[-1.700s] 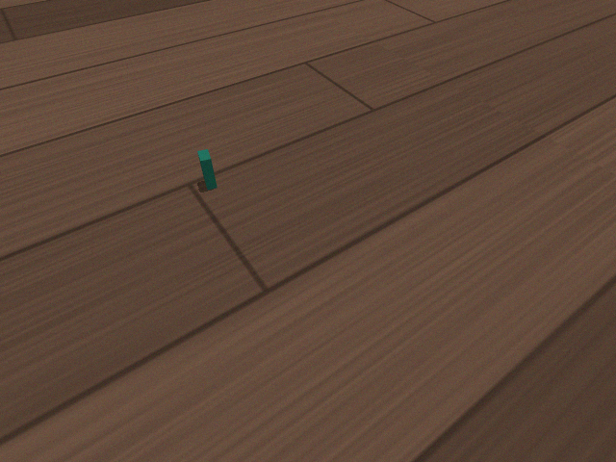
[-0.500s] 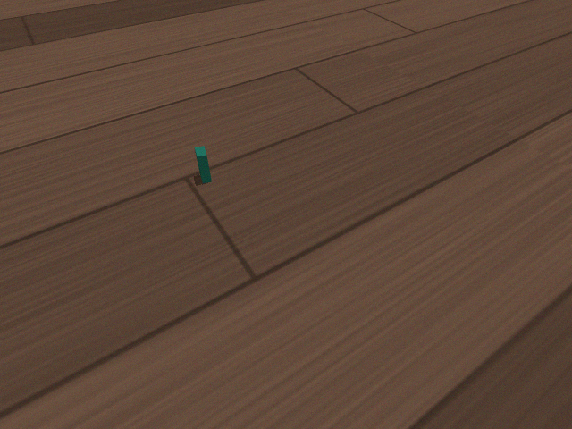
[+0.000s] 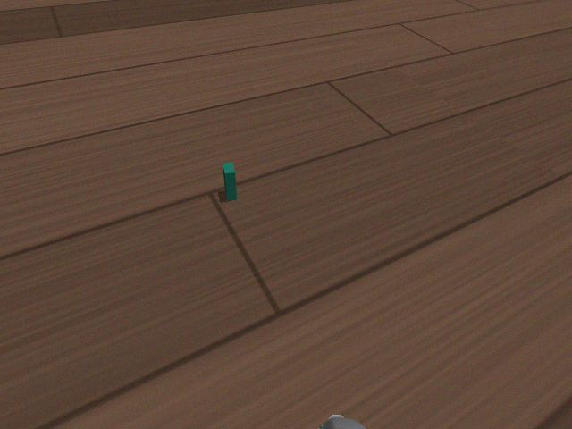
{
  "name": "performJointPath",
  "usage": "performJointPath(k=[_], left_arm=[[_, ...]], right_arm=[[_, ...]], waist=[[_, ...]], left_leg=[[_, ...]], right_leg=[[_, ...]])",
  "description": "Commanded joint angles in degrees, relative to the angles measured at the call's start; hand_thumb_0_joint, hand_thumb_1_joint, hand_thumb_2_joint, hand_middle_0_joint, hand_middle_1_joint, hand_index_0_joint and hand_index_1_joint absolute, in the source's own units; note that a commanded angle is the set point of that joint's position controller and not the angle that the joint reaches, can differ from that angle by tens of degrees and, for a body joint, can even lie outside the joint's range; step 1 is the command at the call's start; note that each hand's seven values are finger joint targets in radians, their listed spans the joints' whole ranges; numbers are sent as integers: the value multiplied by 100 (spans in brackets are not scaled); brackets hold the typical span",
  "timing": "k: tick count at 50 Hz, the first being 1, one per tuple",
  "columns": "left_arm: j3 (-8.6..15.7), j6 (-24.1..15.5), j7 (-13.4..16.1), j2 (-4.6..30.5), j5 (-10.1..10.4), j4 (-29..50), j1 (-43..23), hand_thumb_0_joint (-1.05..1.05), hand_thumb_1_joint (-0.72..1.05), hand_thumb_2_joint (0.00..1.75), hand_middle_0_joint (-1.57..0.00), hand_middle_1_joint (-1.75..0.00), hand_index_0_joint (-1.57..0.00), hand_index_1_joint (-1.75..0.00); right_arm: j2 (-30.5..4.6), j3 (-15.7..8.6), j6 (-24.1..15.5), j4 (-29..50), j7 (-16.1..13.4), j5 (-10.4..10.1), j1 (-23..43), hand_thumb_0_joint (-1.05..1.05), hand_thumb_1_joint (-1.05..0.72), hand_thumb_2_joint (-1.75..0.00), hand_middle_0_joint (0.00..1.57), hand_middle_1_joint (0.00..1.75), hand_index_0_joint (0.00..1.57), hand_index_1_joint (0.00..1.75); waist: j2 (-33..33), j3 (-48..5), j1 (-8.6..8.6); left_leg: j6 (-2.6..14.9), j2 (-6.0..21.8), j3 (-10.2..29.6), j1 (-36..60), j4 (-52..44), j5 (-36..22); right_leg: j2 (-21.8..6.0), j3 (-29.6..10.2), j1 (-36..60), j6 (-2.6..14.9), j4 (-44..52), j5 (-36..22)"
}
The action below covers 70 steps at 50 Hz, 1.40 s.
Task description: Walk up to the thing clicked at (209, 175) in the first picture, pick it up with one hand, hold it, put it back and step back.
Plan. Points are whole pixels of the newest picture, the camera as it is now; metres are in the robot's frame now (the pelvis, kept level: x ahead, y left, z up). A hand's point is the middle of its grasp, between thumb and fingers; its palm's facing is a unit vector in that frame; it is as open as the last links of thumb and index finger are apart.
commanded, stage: walk up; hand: left
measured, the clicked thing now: (229, 181) +1.32 +0.18 -0.69
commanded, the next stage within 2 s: none
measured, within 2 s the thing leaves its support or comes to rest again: neither
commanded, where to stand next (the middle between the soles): +1.05 -0.03 m, yaw +2 degrees
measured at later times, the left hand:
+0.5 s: hand (136, 353) +0.29 +0.24 -0.13, palm faces +0.02 -0.93 -0.37, open 7.4 cm
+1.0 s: hand (160, 228) +0.56 +0.25 -0.14, palm faces -0.07 -0.91 -0.40, open 7.4 cm
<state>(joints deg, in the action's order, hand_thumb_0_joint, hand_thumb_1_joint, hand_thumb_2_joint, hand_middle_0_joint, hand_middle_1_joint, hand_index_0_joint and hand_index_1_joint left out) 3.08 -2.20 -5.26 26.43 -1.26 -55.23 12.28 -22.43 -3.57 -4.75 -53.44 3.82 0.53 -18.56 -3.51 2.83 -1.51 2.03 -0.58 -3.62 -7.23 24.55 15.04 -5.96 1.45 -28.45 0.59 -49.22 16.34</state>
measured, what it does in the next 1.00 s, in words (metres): walks ahead: right foot, then left foot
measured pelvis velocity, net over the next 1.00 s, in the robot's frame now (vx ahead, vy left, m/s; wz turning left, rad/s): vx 0.49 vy -0.04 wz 0.01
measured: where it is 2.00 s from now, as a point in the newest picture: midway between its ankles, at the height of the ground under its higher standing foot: (278, 267)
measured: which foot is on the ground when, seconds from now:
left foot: down 0.00-0.22, up 0.24-0.58, down 0.60-1.00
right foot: up 0.00-0.18, down 0.20-0.62, up 0.64-0.98, down 1.00-1.00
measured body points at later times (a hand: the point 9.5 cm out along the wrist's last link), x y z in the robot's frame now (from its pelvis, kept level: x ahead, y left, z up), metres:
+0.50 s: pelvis +0.25 -0.04 +0.00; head +0.28 -0.05 +0.45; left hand +0.28 +0.28 -0.11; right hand +0.37 -0.36 -0.11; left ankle +0.37 +0.11 -0.70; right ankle +0.23 -0.16 -0.74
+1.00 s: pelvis +0.49 -0.04 -0.01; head +0.50 -0.05 +0.44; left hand +0.57 +0.30 -0.11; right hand +0.54 -0.37 -0.13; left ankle +0.44 +0.10 -0.74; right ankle +0.61 -0.17 -0.74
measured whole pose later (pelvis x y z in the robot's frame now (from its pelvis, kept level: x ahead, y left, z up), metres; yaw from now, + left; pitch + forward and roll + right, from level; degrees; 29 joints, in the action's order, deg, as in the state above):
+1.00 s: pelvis +0.49 -0.04 -0.01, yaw +1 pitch -2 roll +2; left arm 3.3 -3.7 -5.2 25.7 -1.5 -51.6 15.4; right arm -25.0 -3.1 -4.0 -49.2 3.5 0.3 -19.4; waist -0.4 3.0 -1.6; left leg -0.4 3.5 -6.8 -7.5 32.3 22.1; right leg -5.7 2.8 -24.3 1.5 -33.9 10.7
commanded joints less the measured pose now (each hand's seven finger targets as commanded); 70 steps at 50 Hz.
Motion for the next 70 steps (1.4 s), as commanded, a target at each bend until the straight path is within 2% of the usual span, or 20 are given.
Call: performJointPath(k=[1, 7, 9, 11, 12, 17, 26, 29, 30, 31, 32, 37, 42, 48, 50, 52, 53, 58, 65, 70], left_arm=[[348, -166, -55, 1018, 35, 670, -638, 0, 90, 90, -20, -30, -20, -30], [386, -230, -23, 779, 44, 676, -602, 0, 90, 90, -20, -30, -20, -30], [537, -292, 96, 1012, 23, 382, 521, 0, 90, 90, -20, -30, -20, -30], [727, -369, 238, 1905, 44, 369, 1367, 0, 90, 90, -20, -30, -20, -30], [674, -363, 250, 1825, 125, 521, 979, 0, 90, 90, -20, -30, -20, -30], [438, -421, 283, 1163, 142, 781, 211, 0, 90, 90, -20, -30, -20, -30], [444, -425, 214, 1317, 60, 1022, 420, 0, 90, 90, -20, -30, -20, -30], [320, -360, 248, 1158, 76, 1066, 380, 0, 90, 90, -20, -30, -20, -30], [211, -325, 275, 829, 108, 1074, 610, 0, 90, 90, -20, -30, -20, -30], [97, -298, 274, 406, 166, 1146, 869, 0, 90, 90, -20, -30, -20, -30], [227, -251, 363, 1120, 159, 1010, 872, 0, 90, 90, -20, -30, -20, -30], [261, -228, 254, 1081, 131, 554, 1148, 0, 90, 90, -20, -30, -20, -30], [265, -222, 73, 888, 34, 804, 428, 0, 90, 90, -20, -30, -20, -30], [363, -282, 48, 850, 14, 628, 481, 0, 90, 90, -20, -30, -20, -30], [541, -351, 151, 1197, -4, 433, 1108, 0, 90, 90, -20, -30, -20, -30], [688, -416, 262, 1978, 45, 522, 1646, 0, 90, 90, -20, -30, -20, -30], [628, -388, 275, 1871, 100, 672, 1286, 0, 90, 90, -20, -30, -20, -30], [459, -384, 314, 1314, 122, 904, 481, 0, 90, 90, -20, -30, -20, -30], [461, -408, 277, 1360, 62, 1092, 601, 0, 90, 90, -20, -30, -20, -30], [299, -312, 278, 1141, 91, 1101, 522, 0, 90, 90, -20, -30, -20, -30]], right_arm=[[-1806, -460, -226, 523, -110, -51, 178, 0, -90, -90, 20, 30, 20, 30], [-1742, -456, -154, 597, -162, -13, 113, 0, -90, -90, 20, 30, 20, 30], [-1456, -326, -124, 688, -184, -17, 51, 0, -90, -90, 20, 30, 20, 30], [-1107, -174, -130, 865, -224, -105, -266, 0, -90, -90, 20, 30, 20, 30], [-1509, -265, -89, 731, -280, -56, 75, 0, -90, -90, 20, 30, 20, 30], [-1282, -258, -13, 361, -93, -33, -298, 0, -90, -90, 20, 30, 20, 30], [-1087, -325, -57, 771, 108, 45, 838, 0, -90, -90, 20, 30, 20, 30], [-1404, -476, -101, 487, 14, 120, -113, 0, -90, -90, 20, 30, 20, 30], [-1723, -586, -129, 335, -58, 205, -823, 0, -90, -90, 20, 30, 20, 30], [-2187, -681, -151, 492, -143, 231, -933, 0, -90, -90, 20, 30, 20, 30], [-2369, -729, -141, 645, -159, -32, -706, 0, -90, -90, 20, 30, 20, 30], [-1643, -410, -165, 835, -181, -103, 249, 0, -90, -90, 20, 30, 20, 30], [-1804, -440, -195, 911, -144, -34, 183, 0, -90, -90, 20, 30, 20, 30], [-1721, -394, -97, 997, -111, -62, 501, 0, -90, -90, 20, 30, 20, 30], [-1321, -227, -70, 1000, -135, -17, 244, 0, -90, -90, 20, 30, 20, 30], [-1222, -141, -41, 1079, -173, -51, 273, 0, -90, -90, 20, 30, 20, 30], [-1559, -233, -4, 965, -225, -10, 403, 0, -90, -90, 20, 30, 20, 30], [-1419, -253, 54, 433, -85, -48, -284, 0, -90, -90, 20, 30, 20, 30], [-1189, -257, 8, 714, 44, 49, 514, 0, -90, -90, 20, 30, 20, 30], [-1333, -391, -101, 470, -45, 53, -205, 0, -90, -90, 20, 30, 20, 30]], waist=[[1058, 463, 0], [831, -13, 148], [55, -697, 739], [-1464, -1059, 904], [-620, -754, 859], [-585, -21, 230], [-185, -103, 421], [568, -531, -186], [1511, -900, -502], [2415, -1023, -410], [1348, -1074, -411], [1114, -120, 166], [1286, -71, -31], [836, -130, 308], [-65, -445, 655], [-1372, -504, 925], [-571, -203, 777], [-656, -7, 246], [-405, 4, 443], [314, -345, -110]], left_leg=[[1045, 1565, 1418, -403, -1649, 1160], [763, 1345, 760, -187, -438, -1017], [469, 789, 182, -675, 1725, -2181], [98, -328, 127, -3331, 4367, 1366], [99, 161, 853, -3264, 4897, 1312], [-61, 568, 748, -2354, 3529, 184], [-125, 480, -39, -1416, 861, -835], [86, 247, -101, 424, 659, -543], [350, 705, 644, 1184, 151, 502], [748, 2169, 3411, 1880, -504, 1358], [1285, 2695, 4359, 1448, -1035, 1870], [1031, 1848, 1482, -301, -933, -8], [1191, 1753, 991, -340, -1045, 357], [794, 1370, 412, -959, -206, 542], [486, 1007, 117, -1946, 1293, 419], [46, -18, -53, -3569, 4049, 1603], [2, 394, 545, -3443, 4341, 1491], [-105, 682, 501, -2539, 3232, 314], [-186, 617, 125, -2001, 1371, -335], [16, 148, -221, 160, 509, -389]], right_leg=[[-235, -189, -197, 19, 913, -673], [261, 354, 1046, 173, 1679, -682], [554, 537, 2910, 352, 2091, -366], [-1956, -3721, 4394, 1190, 3581, 1325], [-2083, -3775, 3650, 1515, 3549, 1454], [-940, -984, 1843, 1148, 3530, -361], [-867, -248, 1778, 1044, 3175, -535], [-586, 90, 1042, 788, 1547, -1270], [-125, 462, 500, 600, -179, -1041], [694, 190, -935, 268, -1554, 1361], [585, -466, -1031, 337, -1918, 1385], [-134, -483, -279, 117, -996, 460], [-171, -96, -94, -21, 595, -39], [275, 439, 1345, 72, 1681, -845], [336, 119, 2987, 241, 1815, -12], [-1880, -3797, 3472, 1284, 3708, 1987], [-2015, -3781, 2847, 1569, 3629, 1945], [-933, -1197, 1749, 1148, 3565, 605], [-961, -659, 1683, 1178, 3392, 343], [-560, 45, 866, 773, 1661, -722]])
